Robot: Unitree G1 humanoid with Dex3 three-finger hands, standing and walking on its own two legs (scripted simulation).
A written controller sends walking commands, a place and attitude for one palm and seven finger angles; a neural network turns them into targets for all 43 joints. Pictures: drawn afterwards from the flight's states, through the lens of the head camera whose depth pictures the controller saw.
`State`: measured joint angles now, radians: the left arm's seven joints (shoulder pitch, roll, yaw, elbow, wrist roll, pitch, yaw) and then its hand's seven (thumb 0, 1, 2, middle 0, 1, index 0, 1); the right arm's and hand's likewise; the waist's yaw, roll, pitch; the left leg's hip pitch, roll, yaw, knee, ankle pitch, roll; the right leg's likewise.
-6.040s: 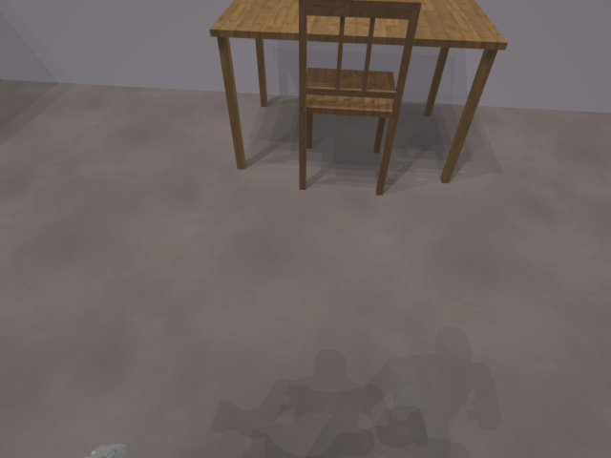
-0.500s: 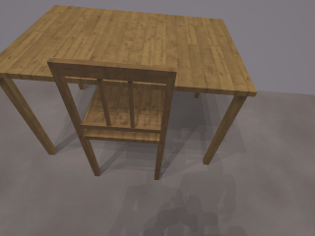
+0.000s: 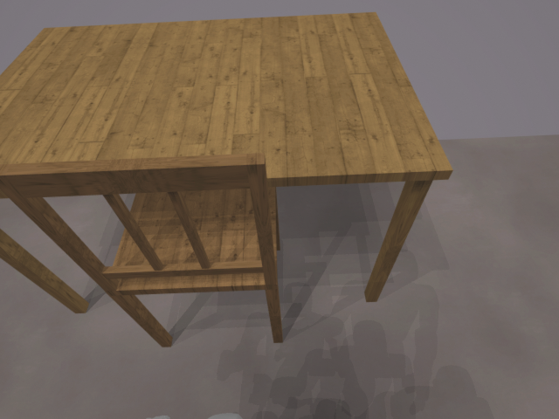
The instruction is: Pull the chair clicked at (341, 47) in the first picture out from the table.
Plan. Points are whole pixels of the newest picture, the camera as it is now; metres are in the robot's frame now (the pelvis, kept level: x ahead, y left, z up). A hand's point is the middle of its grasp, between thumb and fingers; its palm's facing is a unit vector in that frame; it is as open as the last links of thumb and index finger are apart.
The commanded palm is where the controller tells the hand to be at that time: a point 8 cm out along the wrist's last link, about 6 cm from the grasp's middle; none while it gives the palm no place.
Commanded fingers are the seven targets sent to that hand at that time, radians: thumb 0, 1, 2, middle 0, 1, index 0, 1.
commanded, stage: come to a stop and stand still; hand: left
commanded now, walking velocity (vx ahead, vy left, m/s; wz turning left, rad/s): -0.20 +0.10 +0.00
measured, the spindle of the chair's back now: (137, 234) +0.45 +0.31 -0.08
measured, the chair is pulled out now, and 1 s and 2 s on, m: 0.00 0.00 0.00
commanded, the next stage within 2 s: look again from close up in 0.84 s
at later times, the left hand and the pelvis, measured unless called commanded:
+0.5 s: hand out of the picture -0.01 +0.29 -0.17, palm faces +0.02 -0.96 -0.27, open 7.4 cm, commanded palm none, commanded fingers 0.00 0.90 0.90 -0.20 -0.30 -0.20 -0.30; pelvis -0.03 +0.09 -0.01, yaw -2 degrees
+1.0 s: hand out of the picture -0.02 +0.27 -0.17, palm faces -0.03 -0.98 -0.19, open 7.3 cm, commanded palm none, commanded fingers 0.00 0.90 0.90 -0.20 -0.30 -0.20 -0.30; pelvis -0.02 +0.10 +0.01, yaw -2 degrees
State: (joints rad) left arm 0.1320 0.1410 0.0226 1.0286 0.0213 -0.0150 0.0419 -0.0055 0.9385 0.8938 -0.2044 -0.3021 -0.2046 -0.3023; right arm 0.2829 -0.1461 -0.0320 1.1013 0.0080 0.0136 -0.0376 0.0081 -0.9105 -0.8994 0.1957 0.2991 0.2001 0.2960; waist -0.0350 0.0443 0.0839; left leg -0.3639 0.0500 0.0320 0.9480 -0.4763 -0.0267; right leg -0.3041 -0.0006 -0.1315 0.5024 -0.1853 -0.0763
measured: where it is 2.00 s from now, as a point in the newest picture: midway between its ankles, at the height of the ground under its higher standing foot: outside the picture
